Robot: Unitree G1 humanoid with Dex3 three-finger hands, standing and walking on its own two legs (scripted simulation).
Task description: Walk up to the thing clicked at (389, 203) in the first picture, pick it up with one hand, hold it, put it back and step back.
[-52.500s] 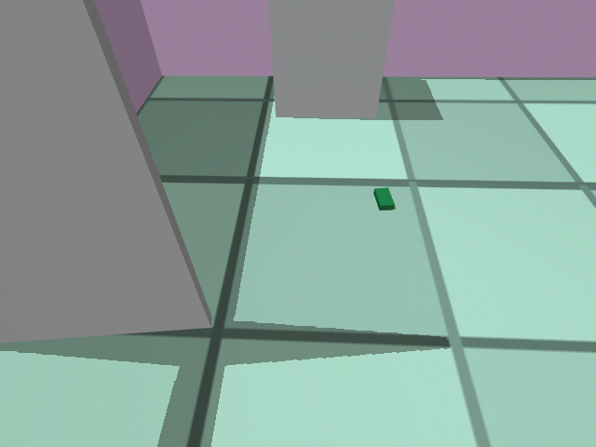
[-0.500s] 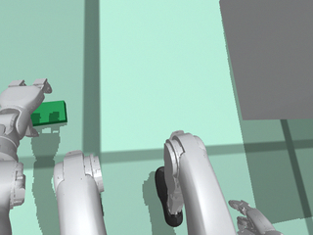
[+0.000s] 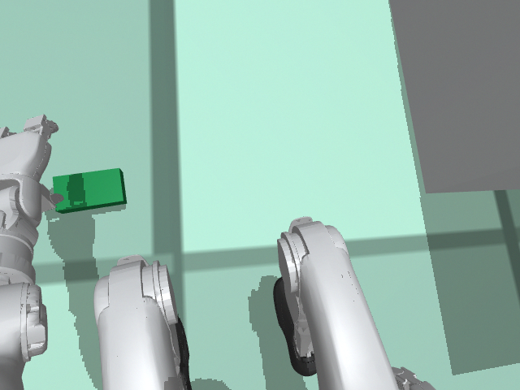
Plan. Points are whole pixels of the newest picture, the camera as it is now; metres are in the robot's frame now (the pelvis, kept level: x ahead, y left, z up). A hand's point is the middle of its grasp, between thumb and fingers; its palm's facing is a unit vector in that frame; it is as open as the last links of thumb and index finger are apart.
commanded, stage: home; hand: left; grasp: from above
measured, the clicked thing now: (91, 190) +0.47 +0.26 -0.32
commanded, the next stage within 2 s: none
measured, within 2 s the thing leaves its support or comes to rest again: neither
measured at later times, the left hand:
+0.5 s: hand out of the picture +0.29 +0.24 +0.07, palm faces -0.14 -0.82 -0.55, open 7.5 cm
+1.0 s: hand out of the picture +0.23 +0.20 +0.29, palm faces +0.18 -0.96 -0.21, open 7.4 cm
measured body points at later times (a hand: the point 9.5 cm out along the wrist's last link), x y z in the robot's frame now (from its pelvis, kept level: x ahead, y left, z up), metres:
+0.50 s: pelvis +0.00 -0.01 +0.17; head +0.15 +0.04 +0.60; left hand +0.29 +0.28 +0.10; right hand +0.24 -0.24 +0.08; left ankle +0.07 +0.13 -0.31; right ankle +0.10 -0.14 -0.31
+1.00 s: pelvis +0.06 +0.00 +0.35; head +0.11 +0.01 +0.79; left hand +0.22 +0.25 +0.30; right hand +0.23 -0.24 +0.27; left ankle +0.07 +0.13 -0.31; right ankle +0.10 -0.14 -0.31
